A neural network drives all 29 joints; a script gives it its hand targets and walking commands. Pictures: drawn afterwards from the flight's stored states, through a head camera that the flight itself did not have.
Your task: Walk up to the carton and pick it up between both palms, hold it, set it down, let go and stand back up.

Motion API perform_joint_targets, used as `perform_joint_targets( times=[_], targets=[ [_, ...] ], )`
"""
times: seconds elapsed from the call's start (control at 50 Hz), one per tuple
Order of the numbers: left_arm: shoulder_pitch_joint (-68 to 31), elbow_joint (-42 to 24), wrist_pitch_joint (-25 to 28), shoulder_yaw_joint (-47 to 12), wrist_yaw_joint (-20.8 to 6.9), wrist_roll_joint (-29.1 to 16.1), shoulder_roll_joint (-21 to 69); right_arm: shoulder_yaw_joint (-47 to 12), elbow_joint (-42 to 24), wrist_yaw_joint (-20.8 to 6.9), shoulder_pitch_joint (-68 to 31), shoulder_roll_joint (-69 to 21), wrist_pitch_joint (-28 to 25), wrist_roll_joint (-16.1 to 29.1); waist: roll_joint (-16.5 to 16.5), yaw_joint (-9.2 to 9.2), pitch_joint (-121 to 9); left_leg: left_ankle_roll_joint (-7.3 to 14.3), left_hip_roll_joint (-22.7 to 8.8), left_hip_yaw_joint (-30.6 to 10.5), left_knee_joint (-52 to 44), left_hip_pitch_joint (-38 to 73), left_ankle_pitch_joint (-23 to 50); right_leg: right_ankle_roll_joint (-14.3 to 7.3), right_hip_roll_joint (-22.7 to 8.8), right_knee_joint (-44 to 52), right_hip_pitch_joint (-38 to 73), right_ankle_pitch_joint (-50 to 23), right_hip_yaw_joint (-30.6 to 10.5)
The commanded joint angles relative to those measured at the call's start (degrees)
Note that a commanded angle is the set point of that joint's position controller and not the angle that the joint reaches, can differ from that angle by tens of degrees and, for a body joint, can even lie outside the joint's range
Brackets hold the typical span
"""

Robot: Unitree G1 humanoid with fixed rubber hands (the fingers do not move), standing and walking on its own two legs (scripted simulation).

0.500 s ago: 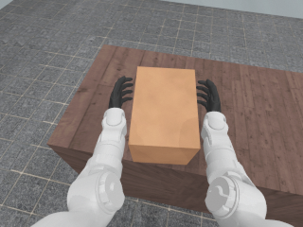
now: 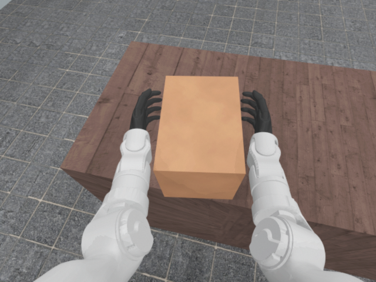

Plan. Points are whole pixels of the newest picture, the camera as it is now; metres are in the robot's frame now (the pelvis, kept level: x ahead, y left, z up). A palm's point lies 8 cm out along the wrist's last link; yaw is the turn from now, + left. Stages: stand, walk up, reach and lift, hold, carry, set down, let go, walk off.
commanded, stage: set down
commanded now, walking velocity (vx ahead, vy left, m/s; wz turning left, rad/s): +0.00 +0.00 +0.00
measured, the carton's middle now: (199, 139) +0.44 +0.01 -0.02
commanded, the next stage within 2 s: none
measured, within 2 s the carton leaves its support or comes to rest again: neither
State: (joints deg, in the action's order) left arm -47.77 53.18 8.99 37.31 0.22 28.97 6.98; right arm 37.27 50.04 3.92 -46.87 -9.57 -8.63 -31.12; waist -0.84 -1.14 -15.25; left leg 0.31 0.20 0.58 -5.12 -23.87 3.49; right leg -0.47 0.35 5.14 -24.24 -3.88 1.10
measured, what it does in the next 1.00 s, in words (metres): stands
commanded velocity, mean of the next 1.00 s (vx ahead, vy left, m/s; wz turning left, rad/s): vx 0.00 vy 0.00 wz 0.00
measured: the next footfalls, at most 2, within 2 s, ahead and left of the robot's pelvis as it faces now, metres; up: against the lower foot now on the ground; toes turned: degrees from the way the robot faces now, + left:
none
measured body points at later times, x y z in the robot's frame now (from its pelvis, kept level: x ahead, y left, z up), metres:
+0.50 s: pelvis -0.01 +0.01 +0.00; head +0.09 +0.02 +0.44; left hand +0.44 +0.14 +0.04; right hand +0.44 -0.13 +0.04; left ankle -0.04 +0.12 -0.75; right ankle -0.03 -0.11 -0.75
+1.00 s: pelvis -0.02 +0.00 +0.00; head +0.08 +0.00 +0.44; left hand +0.45 +0.14 +0.06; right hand +0.44 -0.14 +0.05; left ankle -0.04 +0.12 -0.75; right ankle -0.03 -0.11 -0.75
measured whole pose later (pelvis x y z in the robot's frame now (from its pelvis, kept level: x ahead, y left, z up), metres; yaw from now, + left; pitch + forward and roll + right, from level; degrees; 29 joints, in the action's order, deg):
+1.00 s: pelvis -0.02 +0.00 +0.00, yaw -1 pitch +26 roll +0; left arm -55.5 71.6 10.3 17.7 5.4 7.5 -4.6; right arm 18.4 67.0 8.7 -52.3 1.2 -9.7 -8.5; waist 0.4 0.2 -16.5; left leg 0.4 0.2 1.3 4.5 -30.0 -0.3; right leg -0.2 0.2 -2.8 -29.8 -1.2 0.5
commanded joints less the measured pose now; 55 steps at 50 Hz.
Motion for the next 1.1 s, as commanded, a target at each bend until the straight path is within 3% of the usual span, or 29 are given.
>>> perform_joint_targets(
  times=[0.0,0.1,0.22,0.4,0.52,0.62,0.72,0.78,0.92,1.0,1.08],
  targets=[
    [-24.25,2.01,3.28,-14.36,-6.26,-0.18,23.19,-14.43,2.87,-5.26,-21.07,-24.35,-1.67,-0.92,2.18,1.92,-30.70,1.14,1.96,1.30,3.02,13.83,21.77,2.13,0.06,-6.91,21.10,-31.12,0.13],
    [-24.28,4.06,3.87,-13.30,-5.79,-0.22,19.65,-13.39,5.68,-4.42,-20.52,-22.56,-1.84,0.02,1.90,1.46,-30.70,1.30,2.21,1.44,2.73,11.29,19.90,2.89,-0.23,-8.57,23.50,-33.09,-0.14],
    [-25.30,5.91,4.19,-12.79,-5.08,-0.79,19.08,-12.75,6.76,-4.29,-22.65,-21.47,-2.65,0.93,1.60,1.20,-29.89,0.85,1.22,0.72,4.45,10.34,16.81,1.57,-0.07,-8.27,20.08,-25.47,-0.11],
    [-24.58,6.03,4.26,-13.11,-3.25,-0.31,17.20,-12.48,7.68,-5.03,-23.52,-17.15,-3.89,2.62,-1.11,-0.19,-31.06,-0.65,0.71,0.87,7.43,15.91,21.48,0.61,0.62,-6.11,11.74,-18.65,0.51],
    [-25.06,7.09,3.97,-11.23,-2.95,-0.71,14.06,-9.48,9.08,-4.56,-23.67,-12.60,-4.16,2.10,-0.51,0.93,-30.11,-0.77,0.76,0.73,7.72,15.91,17.79,0.36,0.69,-5.05,8.02,-14.04,0.80],
    [-24.79,6.91,3.72,-10.70,-0.51,-2.85,5.42,-7.94,9.17,-2.64,-22.06,-3.86,-4.01,3.72,-0.90,1.05,-29.78,-1.03,0.55,0.86,8.54,15.51,16.98,0.16,0.78,-5.63,7.88,-12.68,0.97],
    [-25.96,6.06,3.33,-13.87,3.58,-10.71,-8.87,-10.93,7.65,1.98,-22.31,9.68,-3.57,10.90,-0.22,1.24,-33.20,-1.13,0.60,0.97,11.68,16.80,18.75,0.78,0.87,-8.70,9.20,-15.02,0.73],
    [-26.76,6.37,3.11,-17.49,5.08,-16.77,-12.32,-15.57,7.23,3.63,-23.78,11.66,-3.12,17.21,0.25,1.13,-36.45,-1.13,0.60,0.92,13.91,17.05,21.63,1.13,0.95,-11.87,10.87,-18.74,0.29],
    [-26.67,13.25,2.59,-20.48,5.34,-22.59,-17.44,-20.62,10.16,5.27,-23.90,15.85,-2.65,24.18,1.22,0.54,-34.74,-1.18,1.29,0.16,17.09,11.87,21.05,2.28,0.46,-16.36,13.35,-22.63,-1.43],
    [-28.81,13.75,3.03,-22.50,4.48,-26.37,-19.19,-22.76,11.82,5.33,-25.03,17.57,-2.28,26.54,1.74,1.63,-33.77,-1.20,1.49,0.05,17.00,8.55,19.12,2.82,0.08,-18.25,15.65,-24.53,-1.87],
    [-31.06,13.50,2.74,-24.76,3.98,-29.52,-20.42,-25.59,11.83,5.19,-27.14,18.39,-1.86,29.42,1.19,1.67,-31.52,-1.14,1.34,-0.18,17.05,7.39,14.57,2.66,-0.17,-18.05,13.71,-18.90,-1.93]
  ],
)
